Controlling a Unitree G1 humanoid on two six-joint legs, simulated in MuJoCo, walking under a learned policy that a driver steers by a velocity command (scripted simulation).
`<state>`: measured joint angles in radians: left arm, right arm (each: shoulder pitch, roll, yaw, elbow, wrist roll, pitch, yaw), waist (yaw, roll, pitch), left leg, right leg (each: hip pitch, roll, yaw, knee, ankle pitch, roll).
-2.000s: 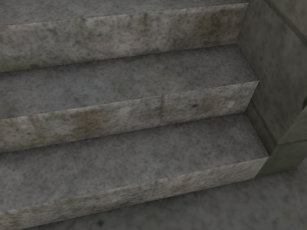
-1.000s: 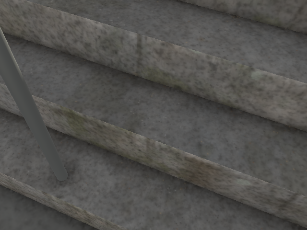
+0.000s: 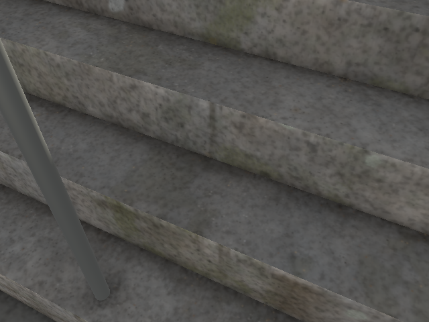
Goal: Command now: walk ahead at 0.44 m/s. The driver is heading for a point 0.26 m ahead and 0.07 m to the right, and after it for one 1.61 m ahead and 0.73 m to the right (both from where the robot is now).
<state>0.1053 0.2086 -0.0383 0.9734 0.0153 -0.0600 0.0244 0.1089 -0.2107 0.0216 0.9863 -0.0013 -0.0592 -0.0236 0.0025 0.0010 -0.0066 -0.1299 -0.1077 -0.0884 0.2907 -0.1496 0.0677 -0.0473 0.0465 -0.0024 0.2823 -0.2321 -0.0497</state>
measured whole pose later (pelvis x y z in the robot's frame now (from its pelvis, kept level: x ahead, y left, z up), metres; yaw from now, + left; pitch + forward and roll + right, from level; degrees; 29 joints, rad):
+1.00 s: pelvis +0.00 -0.01 +0.00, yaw -1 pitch +0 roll +0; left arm 0.04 0.25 -0.06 1.02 0.01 -0.07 0.01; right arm 0.04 -0.26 0.06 0.99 -0.01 -0.07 0.00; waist 0.01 0.01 -0.01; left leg -0.09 -0.09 -0.08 0.20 -0.10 0.05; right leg -0.01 0.06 0.02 0.18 -0.18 -0.06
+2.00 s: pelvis +0.00 -0.02 +0.00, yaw -2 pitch +0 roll +0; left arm 0.04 0.27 -0.06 1.03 0.01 -0.07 0.01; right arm 0.04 -0.28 0.06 0.99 -0.01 -0.06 0.00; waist 0.00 0.01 -0.01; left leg -0.10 -0.07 -0.08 0.22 -0.12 0.03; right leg -0.01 0.07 0.03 0.18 -0.17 -0.07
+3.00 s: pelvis +0.00 -0.03 +0.00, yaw -2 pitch +0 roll +1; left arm 0.08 0.24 -0.06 1.03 0.01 -0.07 0.02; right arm 0.08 -0.25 0.05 1.01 0.00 -0.06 -0.01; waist 0.00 0.01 -0.02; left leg -0.11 -0.04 -0.09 0.23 -0.12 0.01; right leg 0.00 0.09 0.03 0.16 -0.16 -0.09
